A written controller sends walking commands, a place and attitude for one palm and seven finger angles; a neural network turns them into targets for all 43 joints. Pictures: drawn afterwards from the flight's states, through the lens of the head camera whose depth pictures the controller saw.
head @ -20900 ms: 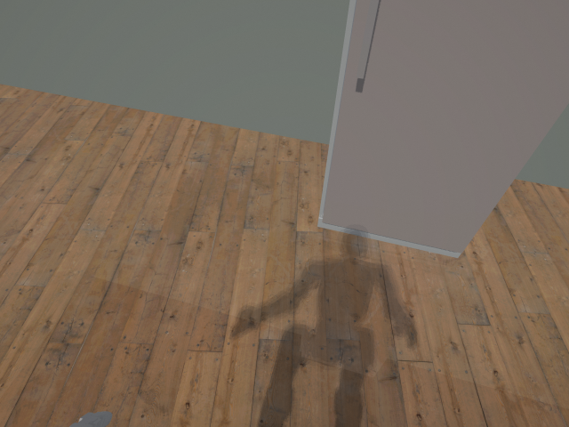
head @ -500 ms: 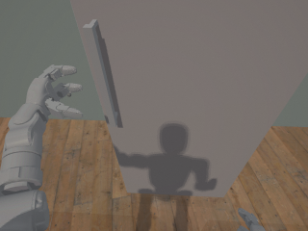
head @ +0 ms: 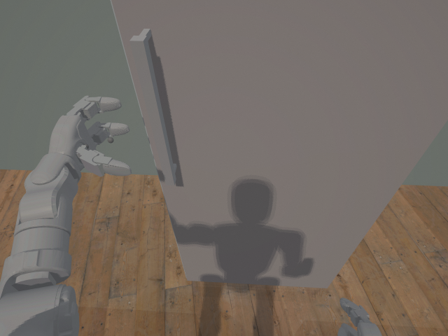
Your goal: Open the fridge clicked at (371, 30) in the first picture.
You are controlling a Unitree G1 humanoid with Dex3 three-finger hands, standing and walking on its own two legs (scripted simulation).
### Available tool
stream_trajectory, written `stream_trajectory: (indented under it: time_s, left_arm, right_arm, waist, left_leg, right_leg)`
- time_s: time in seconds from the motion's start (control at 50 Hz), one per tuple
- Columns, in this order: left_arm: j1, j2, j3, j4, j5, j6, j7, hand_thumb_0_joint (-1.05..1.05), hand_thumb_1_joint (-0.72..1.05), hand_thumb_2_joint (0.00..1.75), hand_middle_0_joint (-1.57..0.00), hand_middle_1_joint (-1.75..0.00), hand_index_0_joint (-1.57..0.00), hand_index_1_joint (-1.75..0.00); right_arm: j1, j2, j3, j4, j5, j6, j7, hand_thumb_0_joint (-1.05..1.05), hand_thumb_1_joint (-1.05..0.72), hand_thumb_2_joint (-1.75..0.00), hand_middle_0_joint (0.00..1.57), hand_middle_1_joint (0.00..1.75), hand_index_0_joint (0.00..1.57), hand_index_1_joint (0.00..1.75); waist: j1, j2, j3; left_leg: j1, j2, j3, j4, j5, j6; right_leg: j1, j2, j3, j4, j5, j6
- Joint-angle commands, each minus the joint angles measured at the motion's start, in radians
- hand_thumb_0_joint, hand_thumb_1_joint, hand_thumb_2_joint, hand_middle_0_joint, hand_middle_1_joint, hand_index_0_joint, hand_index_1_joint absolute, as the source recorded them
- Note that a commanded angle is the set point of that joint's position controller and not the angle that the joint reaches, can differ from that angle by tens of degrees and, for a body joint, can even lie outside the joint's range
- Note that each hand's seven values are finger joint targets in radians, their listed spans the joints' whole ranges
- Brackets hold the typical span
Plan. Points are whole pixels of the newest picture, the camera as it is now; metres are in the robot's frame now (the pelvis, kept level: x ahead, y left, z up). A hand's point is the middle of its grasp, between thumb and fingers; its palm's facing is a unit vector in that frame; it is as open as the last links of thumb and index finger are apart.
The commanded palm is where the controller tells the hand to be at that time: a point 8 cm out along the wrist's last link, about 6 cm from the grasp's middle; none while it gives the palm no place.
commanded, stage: move the hooked fingers beside the handle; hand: left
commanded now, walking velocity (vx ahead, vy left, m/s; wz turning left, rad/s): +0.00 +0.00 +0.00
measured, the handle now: (160, 120) +0.45 +0.15 +0.17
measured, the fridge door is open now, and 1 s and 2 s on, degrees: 0 0 0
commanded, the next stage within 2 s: feel for the door with the fingertips in 0.24 s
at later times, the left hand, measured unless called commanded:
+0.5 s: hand (128, 134) +0.40 +0.19 +0.18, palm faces -0.01 -1.00 -0.01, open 14.0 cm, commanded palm +0.36 +0.24 +0.19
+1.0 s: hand (141, 131) +0.40 +0.17 +0.19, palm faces +0.02 -1.00 +0.00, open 14.0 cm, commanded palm +0.38 +0.22 +0.19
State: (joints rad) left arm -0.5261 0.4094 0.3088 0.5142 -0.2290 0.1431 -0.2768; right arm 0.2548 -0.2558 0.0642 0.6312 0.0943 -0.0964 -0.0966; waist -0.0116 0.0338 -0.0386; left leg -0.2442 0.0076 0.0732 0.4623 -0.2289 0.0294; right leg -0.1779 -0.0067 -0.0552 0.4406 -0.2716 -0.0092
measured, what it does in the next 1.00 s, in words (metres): stands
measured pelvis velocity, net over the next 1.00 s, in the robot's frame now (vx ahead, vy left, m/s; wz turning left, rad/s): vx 0.00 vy -0.02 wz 0.01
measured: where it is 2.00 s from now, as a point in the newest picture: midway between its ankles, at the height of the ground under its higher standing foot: outside the picture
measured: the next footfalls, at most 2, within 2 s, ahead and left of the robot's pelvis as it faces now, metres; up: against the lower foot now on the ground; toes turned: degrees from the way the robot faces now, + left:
none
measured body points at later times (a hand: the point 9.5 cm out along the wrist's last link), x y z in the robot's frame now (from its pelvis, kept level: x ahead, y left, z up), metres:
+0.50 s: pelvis +0.00 +0.00 +0.00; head +0.00 -0.02 +0.45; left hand +0.39 +0.24 +0.19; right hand +0.14 -0.25 -0.10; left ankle +0.01 +0.10 -0.74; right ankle -0.02 -0.11 -0.74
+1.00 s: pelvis +0.00 -0.02 +0.00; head -0.01 -0.03 +0.45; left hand +0.40 +0.22 +0.19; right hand +0.15 -0.26 -0.10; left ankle +0.01 +0.10 -0.74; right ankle -0.02 -0.11 -0.74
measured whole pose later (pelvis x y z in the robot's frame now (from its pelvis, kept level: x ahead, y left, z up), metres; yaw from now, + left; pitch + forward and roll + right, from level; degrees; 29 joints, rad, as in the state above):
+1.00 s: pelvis +0.00 -0.02 +0.00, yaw +0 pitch +0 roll +0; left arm -0.60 0.34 0.24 0.53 -0.22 0.17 -0.18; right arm 0.23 -0.26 0.06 0.64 0.09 -0.04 -0.10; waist -0.01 0.04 -0.03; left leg -0.23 0.02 0.06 0.44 -0.22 0.01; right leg -0.16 0.01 -0.07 0.43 -0.27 -0.03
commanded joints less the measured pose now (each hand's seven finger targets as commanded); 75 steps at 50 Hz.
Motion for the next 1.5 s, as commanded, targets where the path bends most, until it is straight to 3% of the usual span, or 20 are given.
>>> stream_trajectory:
  time_s: [0.0,0.14,0.18,0.24,0.28,0.32,0.38,0.44,0.48,0.58,0.66,0.74,0.8,0.9,0.98,1.04,1.08,1.22,1.28,1.48]
  left_arm:
    - [-0.462,0.264,0.069,-0.250,-0.014,-0.079,-0.001,0.00,-0.50,0.30,-0.30,-1.20,-0.30,-1.20]
    - [-0.447,0.201,0.022,-0.183,-0.025,-0.049,-0.006,0.00,-0.50,0.30,-0.30,-1.20,-0.30,-1.20]
    - [-0.431,0.247,0.055,-0.138,-0.017,-0.043,0.003,0.00,-0.50,0.30,-0.30,-1.20,-0.30,-1.20]
    - [-0.541,0.210,0.006,-0.220,-0.006,-0.067,0.014,0.00,-0.50,0.30,-0.30,-1.20,-0.30,-1.20]
    - [-0.526,0.234,0.026,-0.241,-0.008,-0.088,0.022,0.00,-0.50,0.30,-0.30,-1.20,-0.30,-1.20]
    - [-0.533,0.205,0.014,-0.268,-0.012,-0.098,0.023,0.00,-0.50,0.30,-0.30,-1.20,-0.30,-1.20]
    - [-0.452,0.196,0.024,-0.204,-0.017,-0.081,0.029,0.00,-0.50,0.30,-0.30,-1.20,-0.30,-1.20]
    - [-0.448,0.185,0.020,-0.242,-0.013,-0.057,0.041,0.00,-0.50,0.30,-0.30,-1.20,-0.30,-1.20]
    - [-0.391,0.204,0.048,-0.250,-0.009,-0.047,0.054,0.00,-0.50,0.30,-0.30,-1.20,-0.30,-1.20]
    - [-0.429,0.203,0.046,-0.308,-0.007,-0.044,0.069,0.00,-0.50,0.30,-0.30,-1.20,-0.30,-1.20]
    - [-0.445,0.131,-0.004,-0.367,-0.012,-0.049,0.069,0.00,-0.50,0.30,-0.30,-1.20,-0.30,-1.20]
    - [-0.462,0.115,-0.031,-0.294,-0.009,-0.022,0.074,0.00,-0.50,0.30,-0.30,-1.20,-0.30,-1.20]
    - [-0.500,0.172,0.007,-0.254,0.000,-0.013,0.092,0.00,-0.50,0.30,-0.30,-1.20,-0.30,-1.20]
    - [-0.526,0.156,-0.002,-0.251,0.003,-0.049,0.095,0.00,-0.50,0.30,-0.30,-1.20,-0.30,-1.20]
    - [-0.510,0.184,0.015,-0.147,0.007,-0.051,0.087,0.00,-0.50,0.30,-0.30,-1.20,-0.30,-1.20]
    - [-0.558,0.131,-0.030,-0.164,0.007,-0.055,0.082,0.00,-0.50,0.30,-0.30,-1.20,-0.30,-1.20]
    - [-0.568,0.185,0.006,-0.135,0.008,-0.061,0.085,0.00,-0.50,0.30,-0.30,-1.20,-0.30,-1.20]
    - [-0.593,0.173,0.003,-0.115,0.009,-0.076,0.083,0.00,-0.50,0.30,-0.30,-1.20,-0.30,-1.20]
    - [-0.554,0.214,0.034,-0.072,0.006,-0.080,0.076,0.00,-0.50,0.30,-0.30,-1.20,-0.30,-1.20]
    - [-0.511,0.167,0.013,-0.196,-0.002,-0.095,0.074,0.00,-0.50,0.30,-0.30,-1.20,-0.30,-1.20]
  right_arm:
    - [-0.082,-0.136,-0.051,-0.141,-0.004,-0.041,-0.014,0.00,-0.90,-0.90,0.20,0.30,0.20,0.30]
    - [-0.080,-0.139,-0.052,-0.125,0.001,-0.035,-0.016,0.00,-0.90,-0.90,0.20,0.30,0.20,0.30]
    - [-0.076,-0.145,-0.055,-0.118,0.000,-0.026,-0.016,0.00,-0.90,-0.90,0.20,0.30,0.20,0.30]
    - [-0.085,-0.135,-0.051,-0.130,0.000,-0.026,-0.015,0.00,-0.90,-0.90,0.20,0.30,0.20,0.30]
    - [-0.078,-0.140,-0.054,-0.129,-0.004,-0.028,-0.015,0.00,-0.90,-0.90,0.20,0.30,0.20,0.30]
    - [-0.081,-0.133,-0.051,-0.133,-0.006,-0.034,-0.013,0.00,-0.90,-0.90,0.20,0.30,0.20,0.30]
    - [-0.073,-0.138,-0.056,-0.121,-0.005,-0.032,-0.009,0.00,-0.90,-0.90,0.20,0.30,0.20,0.30]
    - [-0.086,-0.135,-0.055,-0.132,-0.004,-0.027,-0.004,0.00,-0.90,-0.90,0.20,0.30,0.20,0.30]
    - [-0.089,-0.135,-0.058,-0.137,-0.006,-0.020,0.001,0.00,-0.90,-0.90,0.20,0.30,0.20,0.30]
    - [-0.102,-0.131,-0.059,-0.145,-0.006,-0.011,-0.001,0.00,-0.90,-0.90,0.20,0.30,0.20,0.30]
    - [-0.111,-0.117,-0.055,-0.147,-0.006,-0.015,0.000,0.00,-0.90,-0.90,0.20,0.30,0.20,0.30]
    - [-0.111,-0.122,-0.053,-0.128,-0.001,-0.003,-0.006,0.00,-0.90,-0.90,0.20,0.30,0.20,0.30]
    - [-0.106,-0.129,-0.053,-0.121,-0.004,0.009,-0.013,0.00,-0.90,-0.90,0.20,0.30,0.20,0.30]
    - [-0.103,-0.121,-0.052,-0.128,-0.009,0.010,-0.009,0.00,-0.90,-0.90,0.20,0.30,0.20,0.30]
    - [-0.085,-0.131,-0.057,-0.115,-0.006,0.019,-0.008,0.00,-0.90,-0.90,0.20,0.30,0.20,0.30]
    - [-0.088,-0.124,-0.054,-0.123,-0.005,0.019,-0.005,0.00,-0.90,-0.90,0.20,0.30,0.20,0.30]
    - [-0.073,-0.136,-0.061,-0.113,-0.007,0.021,-0.010,0.00,-0.90,-0.90,0.20,0.30,0.20,0.30]
    - [-0.058,-0.133,-0.061,-0.109,-0.008,0.016,-0.007,0.00,-0.90,-0.90,0.20,0.30,0.20,0.30]
    - [-0.048,-0.142,-0.065,-0.105,-0.007,0.018,-0.008,0.00,-0.90,-0.90,0.20,0.30,0.20,0.30]
    - [-0.068,-0.133,-0.064,-0.138,-0.006,0.005,0.000,0.00,-0.90,-0.90,0.20,0.30,0.20,0.30]
  waist:
    - [-0.001,0.037,-0.262]
    - [-0.011,-0.019,-0.217]
    - [-0.002,-0.042,-0.196]
    - [-0.016,0.058,-0.234]
    - [-0.010,0.020,-0.276]
    - [-0.008,0.057,-0.293]
    - [0.003,-0.031,-0.262]
    - [0.011,0.012,-0.264]
    - [0.025,-0.024,-0.264]
    - [0.017,-0.027,-0.262]
    - [0.005,0.018,-0.285]
    - [-0.012,-0.005,-0.207]
    - [-0.009,-0.024,-0.213]
    - [-0.001,-0.007,-0.278]
    - [-0.001,-0.040,-0.243]
    - [-0.013,-0.009,-0.240]
    - [-0.015,-0.060,-0.232]
    - [-0.011,-0.022,-0.255]
    - [-0.006,-0.074,-0.246]
    - [0.010,-0.012,-0.271]
  left_leg:
    - [0.229,0.015,-0.086,-0.034,0.247,0.013]
    - [0.211,0.014,-0.090,-0.038,0.221,0.010]
    - [0.184,0.015,-0.086,-0.037,0.195,0.014]
    - [0.227,0.011,-0.094,-0.038,0.211,0.008]
    - [0.247,0.017,-0.098,-0.035,0.235,0.010]
    - [0.264,0.013,-0.099,-0.035,0.267,0.007]
    - [0.234,0.016,-0.096,-0.039,0.254,0.010]
    - [0.218,0.008,-0.082,-0.041,0.265,0.010]
    - [0.212,0.011,-0.077,-0.037,0.280,0.013]
    - [0.209,0.009,-0.065,-0.037,0.261,0.020]
    - [0.246,0.002,-0.064,-0.030,0.292,0.018]
    - [0.212,0.003,-0.064,-0.039,0.220,0.017]
    - [0.194,0.000,-0.066,-0.041,0.193,0.021]
    - [0.217,-0.004,-0.064,-0.033,0.245,0.022]
    - [0.188,-0.001,-0.060,-0.031,0.227,0.023]
    - [0.193,-0.005,-0.058,-0.030,0.224,0.023]
    - [0.181,0.000,-0.059,-0.029,0.212,0.026]
    - [0.186,-0.005,-0.061,-0.027,0.220,0.027]
    - [0.157,-0.002,-0.058,-0.030,0.198,0.028]
    - [0.201,0.004,-0.061,-0.038,0.227,0.024]
  right_leg:
    - [-0.030,0.011,0.025,-0.051,0.286,-0.020]
    - [-0.055,0.015,0.014,-0.057,0.272,-0.019]
    - [-0.057,0.011,0.020,-0.064,0.249,-0.018]
    - [-0.064,0.012,0.022,-0.058,0.245,-0.023]
    - [-0.041,0.014,0.021,-0.057,0.256,-0.022]
    - [-0.029,0.014,0.020,-0.050,0.288,-0.024]
    - [-0.023,0.018,0.015,-0.056,0.286,-0.021]
    - [-0.005,0.013,0.020,-0.048,0.318,-0.020]
    - [0.013,0.012,0.021,-0.050,0.335,-0.019]
    - [0.020,0.013,0.029,-0.053,0.334,-0.013]
    - [0.018,0.015,0.028,-0.048,0.369,-0.015]
    - [-0.028,0.017,0.026,-0.065,0.302,-0.010]
    - [-0.020,0.013,0.034,-0.072,0.276,-0.008]
    - [0.020,0.010,0.036,-0.057,0.338,-0.011]
    - [0.007,0.011,0.037,-0.059,0.335,-0.008]
    - [-0.008,0.011,0.037,-0.059,0.336,-0.008]
    - [-0.009,0.012,0.037,-0.065,0.319,-0.004]
    - [-0.008,0.014,0.039,-0.059,0.322,-0.009]
    - [0.002,0.013,0.039,-0.062,0.310,-0.003]
    - [0.005,0.020,0.033,-0.058,0.305,-0.013]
